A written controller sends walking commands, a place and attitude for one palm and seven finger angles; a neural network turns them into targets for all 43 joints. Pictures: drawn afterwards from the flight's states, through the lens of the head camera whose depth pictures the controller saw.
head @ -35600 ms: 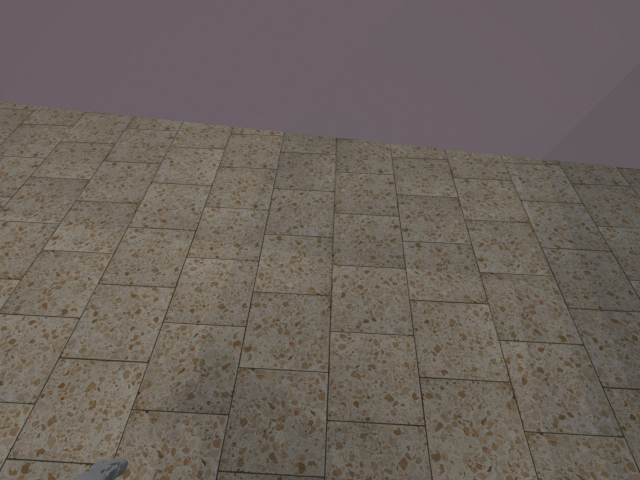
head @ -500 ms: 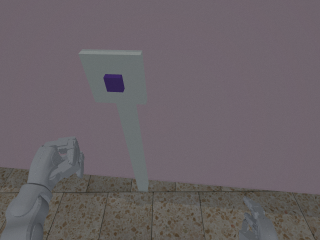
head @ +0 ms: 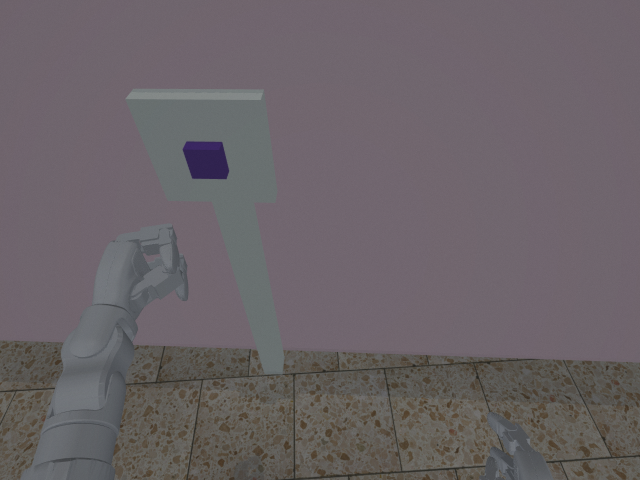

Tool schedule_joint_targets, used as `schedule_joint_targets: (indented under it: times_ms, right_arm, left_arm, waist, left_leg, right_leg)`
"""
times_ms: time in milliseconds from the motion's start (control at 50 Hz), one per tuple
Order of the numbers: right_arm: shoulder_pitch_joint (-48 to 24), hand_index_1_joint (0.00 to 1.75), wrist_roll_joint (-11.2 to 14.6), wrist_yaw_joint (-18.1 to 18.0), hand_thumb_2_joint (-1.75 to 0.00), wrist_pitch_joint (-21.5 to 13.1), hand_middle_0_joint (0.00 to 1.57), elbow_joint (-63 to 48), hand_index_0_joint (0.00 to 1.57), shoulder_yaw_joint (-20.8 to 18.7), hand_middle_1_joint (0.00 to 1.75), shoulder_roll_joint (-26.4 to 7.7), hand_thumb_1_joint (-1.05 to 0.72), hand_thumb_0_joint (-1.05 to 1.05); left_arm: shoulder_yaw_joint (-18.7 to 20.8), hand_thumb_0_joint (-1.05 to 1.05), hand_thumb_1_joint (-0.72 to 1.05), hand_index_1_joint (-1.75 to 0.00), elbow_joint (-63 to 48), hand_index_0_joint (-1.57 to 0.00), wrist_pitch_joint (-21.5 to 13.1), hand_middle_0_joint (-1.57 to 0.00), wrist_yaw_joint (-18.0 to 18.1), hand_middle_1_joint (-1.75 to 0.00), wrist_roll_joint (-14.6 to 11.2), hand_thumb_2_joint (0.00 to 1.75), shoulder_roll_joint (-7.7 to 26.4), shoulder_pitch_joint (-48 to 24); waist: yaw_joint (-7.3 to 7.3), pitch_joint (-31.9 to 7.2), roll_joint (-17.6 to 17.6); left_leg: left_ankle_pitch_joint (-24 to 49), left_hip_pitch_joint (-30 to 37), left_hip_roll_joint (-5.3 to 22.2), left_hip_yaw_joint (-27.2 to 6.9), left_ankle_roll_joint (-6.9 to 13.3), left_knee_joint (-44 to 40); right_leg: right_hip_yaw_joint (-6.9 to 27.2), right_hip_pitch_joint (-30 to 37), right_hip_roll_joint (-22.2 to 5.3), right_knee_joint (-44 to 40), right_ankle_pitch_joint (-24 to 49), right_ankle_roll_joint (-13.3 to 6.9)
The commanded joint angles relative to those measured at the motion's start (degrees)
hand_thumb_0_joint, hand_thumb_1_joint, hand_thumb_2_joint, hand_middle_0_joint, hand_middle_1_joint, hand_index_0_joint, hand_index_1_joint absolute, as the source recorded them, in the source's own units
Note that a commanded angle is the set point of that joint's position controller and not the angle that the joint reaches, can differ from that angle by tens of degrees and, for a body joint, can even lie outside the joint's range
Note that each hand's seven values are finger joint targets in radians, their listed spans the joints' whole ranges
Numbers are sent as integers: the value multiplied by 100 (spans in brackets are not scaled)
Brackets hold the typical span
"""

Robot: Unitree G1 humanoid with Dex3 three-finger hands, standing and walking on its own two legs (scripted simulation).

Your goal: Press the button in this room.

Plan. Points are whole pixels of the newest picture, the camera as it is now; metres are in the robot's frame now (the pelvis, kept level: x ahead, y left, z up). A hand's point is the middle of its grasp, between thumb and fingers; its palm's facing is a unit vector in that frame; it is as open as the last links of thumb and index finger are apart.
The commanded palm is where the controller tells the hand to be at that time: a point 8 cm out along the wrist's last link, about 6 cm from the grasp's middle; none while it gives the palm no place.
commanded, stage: aim a knuckle at the button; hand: left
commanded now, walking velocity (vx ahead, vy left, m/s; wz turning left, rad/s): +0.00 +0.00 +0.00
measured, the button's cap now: (207, 159) +0.53 +0.20 +0.12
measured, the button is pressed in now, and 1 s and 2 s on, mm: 0 0 4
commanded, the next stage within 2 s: press the button with the knuckle in 1.24 s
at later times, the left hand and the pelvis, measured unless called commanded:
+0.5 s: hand (207, 221) +0.43 +0.18 +0.10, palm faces +0.01 -1.00 -0.03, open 3.1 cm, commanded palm +0.41 +0.23 +0.10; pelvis +0.00 +0.01 -0.01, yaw -1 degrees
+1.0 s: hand (209, 220) +0.43 +0.18 +0.09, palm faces +0.02 -1.00 -0.02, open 3.1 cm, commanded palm +0.41 +0.23 +0.09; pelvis +0.01 +0.01 -0.01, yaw -2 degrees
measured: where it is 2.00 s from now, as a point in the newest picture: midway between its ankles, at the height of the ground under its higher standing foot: outside the picture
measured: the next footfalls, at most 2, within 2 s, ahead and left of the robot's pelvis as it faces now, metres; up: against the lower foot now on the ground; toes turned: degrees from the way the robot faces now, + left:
none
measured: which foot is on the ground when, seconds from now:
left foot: down 0.00-1.00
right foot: down 0.00-1.00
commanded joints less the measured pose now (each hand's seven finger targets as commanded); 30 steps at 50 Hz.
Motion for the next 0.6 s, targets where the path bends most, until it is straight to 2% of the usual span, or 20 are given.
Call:
schedule_joint_targets:
  times_ms: [0, 20, 80, 140, 160, 180, 200, 220, 260, 280, 320, 340, 380, 420, 460, 480, 500, 520, 540, 580]
  right_arm:
    - [-357, 30, 11, -45, -90, -203, 20, -774, 20, -286, 30, -717, -90, 0]
    - [-341, 30, 23, -52, -90, -160, 20, -729, 20, -288, 30, -728, -90, 0]
    - [-224, 30, 9, -54, -90, -45, 20, -649, 20, -288, 30, -770, -90, 0]
    - [-139, 30, 0, -46, -90, 45, 20, -619, 20, -296, 30, -755, -90, 0]
    - [-85, 30, -14, -38, -90, 65, 20, -603, 20, -309, 30, -761, -90, 0]
    - [-15, 30, -37, -30, -90, 102, 20, -573, 20, -320, 30, -800, -90, 0]
    - [11, 30, -37, -21, -90, 146, 20, -578, 20, -327, 30, -796, -90, 0]
    - [28, 30, -40, -2, -90, 175, 20, -587, 20, -324, 30, -780, -90, 0]
    - [98, 30, -30, 22, -90, 241, 20, -562, 20, -318, 30, -789, -90, 0]
    - [181, 30, -43, 21, -90, 294, 20, -511, 20, -334, 30, -827, -90, 0]
    - [233, 30, -43, 36, -90, 372, 20, -546, 20, -342, 30, -826, -90, 0]
    - [259, 30, -33, 46, -90, 401, 20, -549, 20, -337, 30, -818, -90, 0]
    - [386, 30, -61, 58, -90, 445, 20, -506, 20, -374, 30, -844, -90, 0]
    - [473, 30, -55, 69, -90, 501, 20, -494, 20, -381, 30, -855, -90, 0]
    - [584, 30, -61, 77, -90, 534, 20, -398, 20, -389, 30, -866, -90, 0]
    - [661, 30, -86, 79, -90, 557, 20, -345, 20, -410, 30, -900, -90, 0]
    - [709, 30, -92, 78, -90, 583, 20, -343, 20, -427, 30, -914, -90, 0]
    - [740, 30, -99, 92, -90, 595, 20, -343, 20, -427, 30, -904, -90, 0]
    - [791, 30, -110, 111, -90, 622, 20, -340, 20, -430, 30, -908, -90, 0]
    - [847, 30, -128, 145, -90, 683, 20, -370, 20, -449, 30, -918, -90, 0]
  left_arm:
    - [239, 0, 90, -150, -871, -130, -472, -130, -24, -150, -110, 90, 910, -2154]
    - [226, 0, 90, -150, -715, -130, -476, -130, -15, -150, -93, 90, 954, -2346]
    - [241, 0, 90, -150, -282, -130, -508, -130, 74, -150, -12, 90, 1061, -2866]
    - [122, 0, 90, -150, -90, -130, -611, -130, 163, -150, 62, 90, 1018, -3592]
    - [172, 0, 90, -150, 51, -130, -650, -130, 203, -150, 78, 90, 1041, -3648]
    - [363, 0, 90, -150, 218, -130, -697, -130, 244, -150, 97, 90, 1255, -3643]
    - [447, 0, 90, -150, 327, -130, -748, -130, 266, -150, 107, 90, 1327, -3671]
    - [387, 0, 90, -150, 432, -130, -778, -130, 260, -150, 105, 90, 1242, -3720]
    - [359, 0, 90, -150, 768, -130, -808, -130, 254, -150, 135, 90, 1241, -3946]
    - [542, 0, 90, -150, 1099, -130, -814, -130, 273, -150, 152, 90, 1429, -3945]
    - [547, 0, 90, -150, 1293, -130, -868, -130, 247, -150, 181, 90, 1452, -4125]
    - [416, 0, 90, -150, 1316, -130, -894, -130, 218, -150, 200, 90, 1373, -4332]
    - [518, 0, 90, -150, 1448, -130, -1002, -130, 228, -150, 220, 90, 1487, -4630]
    - [489, 0, 90, -150, 1633, -130, -1068, -130, 197, -150, 229, 90, 1477, -4814]
    - [408, 0, 90, -150, 1950, -130, -1135, -130, 192, -150, 247, 90, 1423, -5297]
    - [579, 0, 90, -150, 2111, -130, -1192, -130, 212, -150, 268, 90, 1609, -5348]
    - [643, 0, 90, -150, 2170, -130, -1249, -130, 219, -150, 283, 90, 1694, -5442]
    - [599, 0, 90, -150, 2235, -130, -1285, -130, 206, -150, 303, 90, 1637, -5495]
    - [685, 0, 90, -150, 2368, -130, -1296, -130, 195, -150, 332, 90, 1703, -5337]
    - [717, 0, 90, -150, 2432, -130, -1356, -130, 186, -150, 377, 90, 1733, -5142]
  waist:
    - [-105, -1275, -193]
    - [-149, -1208, -73]
    - [-214, -1179, -260]
    - [-272, -1403, 84]
    - [-247, -1539, 17]
    - [-223, -1622, -187]
    - [-206, -1708, -169]
    - [-199, -1754, -83]
    - [-251, -1663, -53]
    - [-274, -1570, -485]
    - [-253, -1584, -163]
    - [-308, -1642, 75]
    - [-353, -1784, -199]
    - [-383, -1877, 26]
    - [-523, -1756, -78]
    - [-501, -1845, -247]
    - [-505, -1978, -183]
    - [-499, -2069, 8]
    - [-432, -2127, 137]
    - [-412, -2214, 60]
  left_leg:
    - [1066, 1144, -156, -385, 174, -152]
    - [971, 1110, -162, -384, 167, -147]
    - [841, 1028, -144, -443, 178, -126]
    - [816, 1160, -150, -476, 154, -96]
    - [876, 1185, -149, -486, 156, -74]
    - [943, 1109, -134, -497, 170, -43]
    - [1030, 1084, -145, -466, 173, -26]
    - [1074, 1075, -157, -443, 166, -19]
    - [1010, 971, -161, -440, 160, 9]
    - [953, 782, -138, -447, 184, 33]
    - [933, 728, -170, -393, 179, 54]
    - [946, 768, -164, -395, 167, 82]
    - [1011, 776, -148, -419, 192, 154]
    - [1103, 823, -142, -414, 171, 186]
    - [992, 775, -128, -431, 184, 237]
    - [986, 688, -119, -454, 193, 272]
    - [1036, 697, -124, -428, 193, 288]
    - [1103, 755, -134, -417, 186, 312]
    - [1177, 759, -132, -429, 168, 341]
    - [1302, 792, -105, -467, 170, 377]
  right_leg:
    - [352, -396, -14, -520, 2018, 203]
    - [368, -478, -19, -529, 1917, 200]
    - [344, -622, 3, -505, 1673, 190]
    - [344, -734, -2, -438, 1565, 152]
    - [344, -699, 3, -413, 1616, 146]
    - [353, -626, 20, -392, 1681, 155]
    - [392, -537, 7, -369, 1834, 160]
    - [397, -504, 1, -342, 1941, 162]
    - [387, -611, 10, -318, 1899, 154]
    - [385, -591, 27, -326, 1867, 180]
    - [430, -632, 12, -295, 1911, 171]
    - [434, -701, 11, -270, 1901, 156]
    - [427, -737, 48, -234, 1925, 166]
    - [418, -805, 55, -177, 1995, 145]
    - [406, -1043, 79, -176, 1852, 161]
    - [409, -1017, 92, -142, 1827, 160]
    - [435, -980, 80, -112, 1906, 170]
    - [439, -1004, 83, -78, 1958, 162]
    - [421, -1003, 85, -28, 1988, 134]
    - [389, -1040, 115, 33, 2014, 126]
